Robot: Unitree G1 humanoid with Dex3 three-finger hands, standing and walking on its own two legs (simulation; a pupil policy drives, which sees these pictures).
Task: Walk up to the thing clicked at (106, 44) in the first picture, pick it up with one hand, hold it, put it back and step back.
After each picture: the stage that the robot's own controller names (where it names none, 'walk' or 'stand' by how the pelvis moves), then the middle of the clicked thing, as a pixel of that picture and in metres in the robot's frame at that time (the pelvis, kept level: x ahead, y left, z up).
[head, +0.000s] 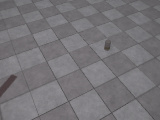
stand; (107, 45) +1.36 -0.29 -0.72
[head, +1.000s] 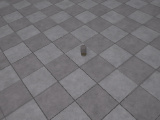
walk; (83, 50) +1.25 +0.06 -0.70
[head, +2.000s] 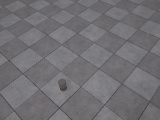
walk; (62, 85) +0.78 +0.23 -0.71
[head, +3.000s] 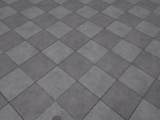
walk; out of the picture +0.44 +0.18 -0.70
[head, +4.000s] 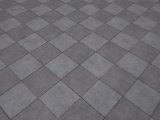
stand; out of the picture +0.33 +0.17 -0.72
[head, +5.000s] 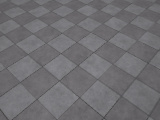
stand; out of the picture +0.34 +0.18 -0.73
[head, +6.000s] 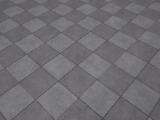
stand; out of the picture +0.32 +0.19 -0.73
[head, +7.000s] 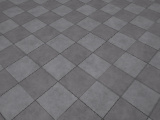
stand; out of the picture +0.32 +0.19 -0.73
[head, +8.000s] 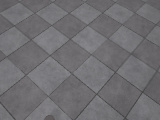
go down; out of the picture +0.34 +0.19 -0.66
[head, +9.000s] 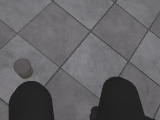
go down; (24, 69) +0.40 +0.22 -0.30
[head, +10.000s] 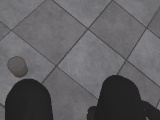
close in; (18, 67) +0.40 +0.23 -0.28
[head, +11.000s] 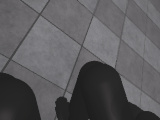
close; out of the picture +0.39 +0.25 -0.22
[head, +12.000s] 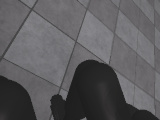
close; out of the picture +0.39 +0.26 -0.22
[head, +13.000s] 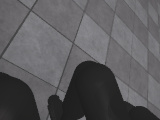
lift; out of the picture +0.36 +0.25 -0.23
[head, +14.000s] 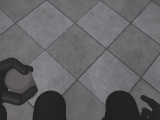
lift; (23, 84) +0.31 +0.20 -0.03
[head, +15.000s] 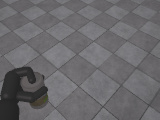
hold; (35, 91) +0.32 +0.17 +0.02
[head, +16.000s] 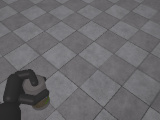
hold; (37, 93) +0.32 +0.17 +0.00
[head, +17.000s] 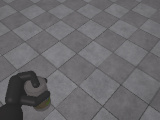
crouch; (38, 94) +0.32 +0.16 +0.00
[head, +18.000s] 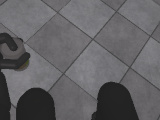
crouch; (16, 55) +0.43 +0.20 -0.09
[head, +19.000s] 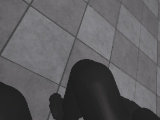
lower; out of the picture +0.41 +0.28 -0.22
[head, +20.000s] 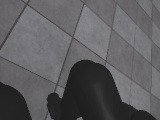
lower; out of the picture +0.42 +0.28 -0.23
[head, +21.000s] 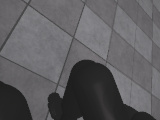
lower; out of the picture +0.42 +0.28 -0.23
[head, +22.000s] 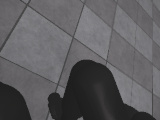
lower; out of the picture +0.41 +0.28 -0.22
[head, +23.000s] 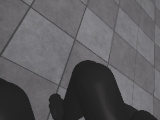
loosen; out of the picture +0.40 +0.26 -0.23
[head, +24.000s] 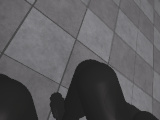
withdraw; out of the picture +0.40 +0.25 -0.23
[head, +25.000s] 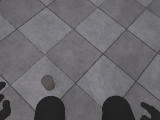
walk; (48, 83) +0.41 +0.18 -0.45
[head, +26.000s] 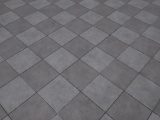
stand; out of the picture +0.35 +0.15 -0.66
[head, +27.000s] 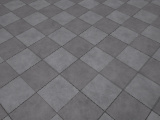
stand; out of the picture +0.36 +0.17 -0.67
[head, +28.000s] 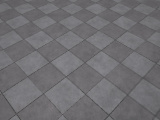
stand; out of the picture +0.36 +0.15 -0.71
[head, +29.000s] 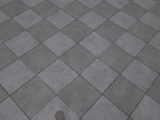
walk; (60, 117) +0.41 +0.13 -0.70
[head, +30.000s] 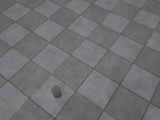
walk; (56, 92) +0.59 +0.21 -0.69
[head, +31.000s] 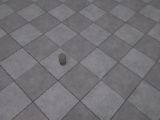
walk; (62, 59) +0.93 +0.18 -0.69
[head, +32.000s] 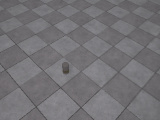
stand; (65, 68) +0.99 +0.17 -0.71
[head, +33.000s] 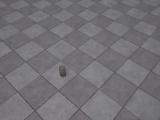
stand; (62, 71) +1.01 +0.20 -0.73
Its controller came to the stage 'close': yes
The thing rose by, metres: 0.72
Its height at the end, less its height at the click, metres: +0.00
